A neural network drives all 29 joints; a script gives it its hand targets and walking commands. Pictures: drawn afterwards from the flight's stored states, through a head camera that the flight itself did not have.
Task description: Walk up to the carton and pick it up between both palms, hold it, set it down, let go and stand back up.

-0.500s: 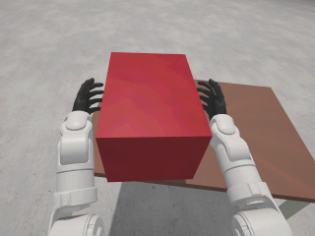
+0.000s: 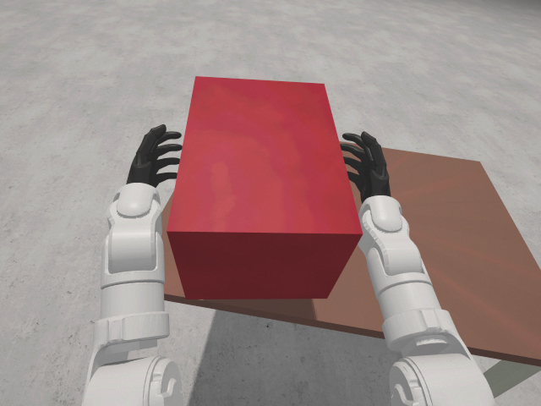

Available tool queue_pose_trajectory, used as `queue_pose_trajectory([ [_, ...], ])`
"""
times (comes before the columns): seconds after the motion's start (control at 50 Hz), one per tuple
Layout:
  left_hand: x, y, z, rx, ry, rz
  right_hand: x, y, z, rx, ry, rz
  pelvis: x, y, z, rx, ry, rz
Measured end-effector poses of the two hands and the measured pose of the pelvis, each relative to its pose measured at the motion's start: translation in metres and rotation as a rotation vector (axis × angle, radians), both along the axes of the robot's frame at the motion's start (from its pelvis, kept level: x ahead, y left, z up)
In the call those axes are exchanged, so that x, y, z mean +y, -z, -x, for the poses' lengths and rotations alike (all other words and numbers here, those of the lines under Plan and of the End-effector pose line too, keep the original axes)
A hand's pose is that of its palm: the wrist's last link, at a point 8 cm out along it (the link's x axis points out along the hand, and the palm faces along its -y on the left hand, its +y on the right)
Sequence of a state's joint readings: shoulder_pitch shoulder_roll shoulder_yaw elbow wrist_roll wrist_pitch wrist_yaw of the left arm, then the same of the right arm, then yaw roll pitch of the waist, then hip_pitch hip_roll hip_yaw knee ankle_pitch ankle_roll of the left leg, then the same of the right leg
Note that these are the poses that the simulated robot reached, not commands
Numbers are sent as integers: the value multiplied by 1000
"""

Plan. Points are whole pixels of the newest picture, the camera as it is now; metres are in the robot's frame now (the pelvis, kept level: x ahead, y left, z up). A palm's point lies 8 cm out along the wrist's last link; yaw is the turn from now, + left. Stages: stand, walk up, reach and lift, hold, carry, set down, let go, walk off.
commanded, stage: set down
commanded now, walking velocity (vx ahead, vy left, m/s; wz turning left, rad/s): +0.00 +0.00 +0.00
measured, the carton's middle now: (259, 184) +0.43 +0.03 +0.12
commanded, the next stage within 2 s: none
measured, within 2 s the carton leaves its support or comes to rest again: neither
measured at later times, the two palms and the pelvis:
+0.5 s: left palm (165, 198) +0.39 +0.17 +0.12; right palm (368, 202) +0.39 -0.15 +0.13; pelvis +0.02 +0.00 +0.00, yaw +0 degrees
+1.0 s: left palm (173, 205) +0.40 +0.16 +0.10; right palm (365, 207) +0.40 -0.15 +0.11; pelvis +0.02 +0.00 +0.00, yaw -1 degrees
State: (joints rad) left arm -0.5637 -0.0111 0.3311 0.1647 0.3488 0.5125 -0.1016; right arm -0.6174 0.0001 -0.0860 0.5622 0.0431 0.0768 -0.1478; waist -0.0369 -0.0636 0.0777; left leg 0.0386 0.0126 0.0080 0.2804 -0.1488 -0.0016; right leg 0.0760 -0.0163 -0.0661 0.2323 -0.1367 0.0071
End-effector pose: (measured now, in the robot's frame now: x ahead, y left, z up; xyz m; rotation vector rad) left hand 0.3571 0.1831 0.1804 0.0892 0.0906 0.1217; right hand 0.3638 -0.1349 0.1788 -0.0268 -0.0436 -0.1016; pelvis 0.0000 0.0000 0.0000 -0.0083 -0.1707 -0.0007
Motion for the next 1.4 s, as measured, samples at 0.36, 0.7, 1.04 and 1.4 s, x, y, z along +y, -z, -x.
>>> queue_pose_trajectory([
  [0.36, -13, 45, -19, 46, 21, 10, -13, 40, -11, 28, 30, 20, -2, 0, -11, 22, -4, 1],
  [0.7, -9, 72, -40, 85, 5, 14, -8, 60, -36, 58, 18, 28, 0, 0, -25, 78, 8, 6],
  [1.04, -20, 84, -45, 119, 18, 23, -19, 70, -36, 92, 31, 24, -3, -1, -20, 121, 12, 3],
  [1.4, -21, 106, -51, 152, 29, 33, -20, 90, -39, 138, 30, 30, -2, -1, -17, 178, 18, 0],
])
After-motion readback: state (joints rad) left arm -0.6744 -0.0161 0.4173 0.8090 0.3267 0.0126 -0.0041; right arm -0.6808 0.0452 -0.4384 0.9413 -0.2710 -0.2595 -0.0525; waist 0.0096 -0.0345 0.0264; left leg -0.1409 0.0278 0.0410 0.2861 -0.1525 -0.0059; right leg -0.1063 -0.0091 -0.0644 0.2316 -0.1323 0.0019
